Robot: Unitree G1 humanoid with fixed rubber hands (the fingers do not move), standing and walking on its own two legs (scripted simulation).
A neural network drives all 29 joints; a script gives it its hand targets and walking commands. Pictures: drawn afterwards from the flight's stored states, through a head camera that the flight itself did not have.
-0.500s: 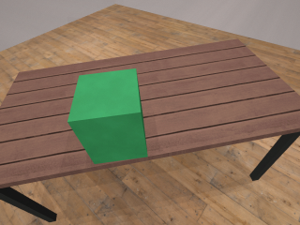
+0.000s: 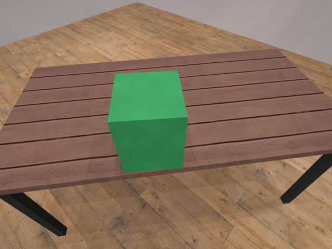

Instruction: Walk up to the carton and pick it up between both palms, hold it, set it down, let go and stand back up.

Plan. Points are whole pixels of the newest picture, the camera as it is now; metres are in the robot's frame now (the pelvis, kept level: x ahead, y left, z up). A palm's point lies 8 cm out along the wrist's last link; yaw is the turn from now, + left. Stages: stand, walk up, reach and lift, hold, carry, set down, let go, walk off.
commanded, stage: walk up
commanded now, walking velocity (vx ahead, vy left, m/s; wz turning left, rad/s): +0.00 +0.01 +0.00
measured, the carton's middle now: (150, 122) +0.51 +0.05 -0.01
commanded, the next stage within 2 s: stand in 0.86 s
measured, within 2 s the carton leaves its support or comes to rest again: neither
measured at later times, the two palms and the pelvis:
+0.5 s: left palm out of the picture -0.01 +0.28 -0.14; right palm out of the picture -0.01 -0.14 -0.16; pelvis +0.01 +0.06 +0.00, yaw +0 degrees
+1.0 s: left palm out of the picture -0.05 +0.23 -0.15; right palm out of the picture -0.03 -0.16 -0.15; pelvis +0.00 +0.04 +0.00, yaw +0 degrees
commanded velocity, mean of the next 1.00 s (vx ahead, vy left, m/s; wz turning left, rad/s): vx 0.00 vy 0.00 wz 0.00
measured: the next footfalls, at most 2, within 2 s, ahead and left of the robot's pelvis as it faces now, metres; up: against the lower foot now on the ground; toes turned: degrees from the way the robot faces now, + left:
left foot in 0.04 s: +0.04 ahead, +0.15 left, +0.00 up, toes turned +2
right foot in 0.38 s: +0.02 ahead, -0.08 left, +0.00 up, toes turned -1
